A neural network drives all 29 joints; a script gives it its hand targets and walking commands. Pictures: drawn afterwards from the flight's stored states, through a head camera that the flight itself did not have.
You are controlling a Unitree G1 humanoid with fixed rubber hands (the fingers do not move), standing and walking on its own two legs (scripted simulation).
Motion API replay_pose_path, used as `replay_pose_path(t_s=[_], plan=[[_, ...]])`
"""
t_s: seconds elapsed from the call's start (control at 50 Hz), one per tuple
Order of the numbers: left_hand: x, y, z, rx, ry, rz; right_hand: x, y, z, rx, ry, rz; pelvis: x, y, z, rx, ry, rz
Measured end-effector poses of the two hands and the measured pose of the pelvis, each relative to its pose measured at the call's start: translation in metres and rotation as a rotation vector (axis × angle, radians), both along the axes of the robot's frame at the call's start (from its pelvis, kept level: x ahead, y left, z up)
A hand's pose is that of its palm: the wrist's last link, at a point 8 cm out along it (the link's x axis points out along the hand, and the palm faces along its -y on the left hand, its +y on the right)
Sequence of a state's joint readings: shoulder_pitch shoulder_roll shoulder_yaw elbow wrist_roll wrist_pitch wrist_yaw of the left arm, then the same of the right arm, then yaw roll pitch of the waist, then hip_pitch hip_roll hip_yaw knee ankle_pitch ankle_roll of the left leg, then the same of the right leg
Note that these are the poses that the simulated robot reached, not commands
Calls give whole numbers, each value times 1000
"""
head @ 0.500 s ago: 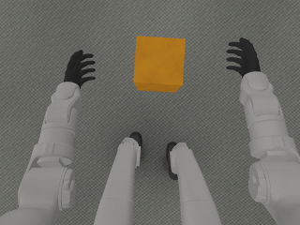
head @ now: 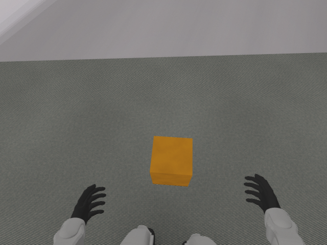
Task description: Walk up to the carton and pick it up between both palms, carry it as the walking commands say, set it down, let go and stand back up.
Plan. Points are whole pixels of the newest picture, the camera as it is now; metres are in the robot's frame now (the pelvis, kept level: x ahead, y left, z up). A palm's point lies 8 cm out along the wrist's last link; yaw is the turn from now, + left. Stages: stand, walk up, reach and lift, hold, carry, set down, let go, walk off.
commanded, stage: let go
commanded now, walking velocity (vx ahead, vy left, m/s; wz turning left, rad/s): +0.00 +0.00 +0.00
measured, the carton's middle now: (171, 162) +0.51 -0.01 -0.63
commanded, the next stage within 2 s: stand in 0.56 s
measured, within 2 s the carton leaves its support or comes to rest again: neither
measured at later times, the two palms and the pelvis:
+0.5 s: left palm (70, 234) +0.14 +0.24 -0.06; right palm (280, 230) +0.16 -0.24 -0.05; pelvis +0.00 +0.01 +0.01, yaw +0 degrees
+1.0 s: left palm (60, 225) +0.16 +0.27 -0.07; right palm (279, 224) +0.18 -0.26 -0.08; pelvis +0.05 +0.00 +0.01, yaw -1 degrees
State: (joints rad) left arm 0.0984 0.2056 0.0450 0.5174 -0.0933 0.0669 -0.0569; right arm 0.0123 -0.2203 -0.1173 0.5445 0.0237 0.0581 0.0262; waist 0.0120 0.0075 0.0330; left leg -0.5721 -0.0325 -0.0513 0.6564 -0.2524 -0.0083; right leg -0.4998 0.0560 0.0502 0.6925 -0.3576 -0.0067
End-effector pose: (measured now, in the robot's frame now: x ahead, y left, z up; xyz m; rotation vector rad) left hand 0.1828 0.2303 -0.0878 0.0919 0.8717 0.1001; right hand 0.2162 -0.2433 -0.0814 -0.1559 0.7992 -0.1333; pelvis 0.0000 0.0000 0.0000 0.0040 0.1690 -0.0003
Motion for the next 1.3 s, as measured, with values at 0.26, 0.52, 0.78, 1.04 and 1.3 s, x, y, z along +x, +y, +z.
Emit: replay_pose_path(t_s=[0.26, 0.52, 0.78, 1.04, 1.3], plan=[[-38, -2, 31, -10, -78, 6, -49, -8, 26, 5, -43, -18, -2, -2, 11, 16, -226, 1], [-38, 7, 25, -22, -36, -10, -54, 4, 30, 4, -13, -20, 0, 11, 12, 12, -287, -8], [-31, 39, 22, 118, -11, 29, -60, -5, 9, -35, 94, -41, 20, 8, 12, 16, -253, -15], [-17, 39, 16, 159, 39, 46, -39, -14, -2, -40, 137, -56, 50, 1, 11, 25, -212, -16], [-25, 42, 17, 160, 14, 54, -49, -13, 0, -44, 122, -66, 40, 3, 11, 23, -225, -16]])
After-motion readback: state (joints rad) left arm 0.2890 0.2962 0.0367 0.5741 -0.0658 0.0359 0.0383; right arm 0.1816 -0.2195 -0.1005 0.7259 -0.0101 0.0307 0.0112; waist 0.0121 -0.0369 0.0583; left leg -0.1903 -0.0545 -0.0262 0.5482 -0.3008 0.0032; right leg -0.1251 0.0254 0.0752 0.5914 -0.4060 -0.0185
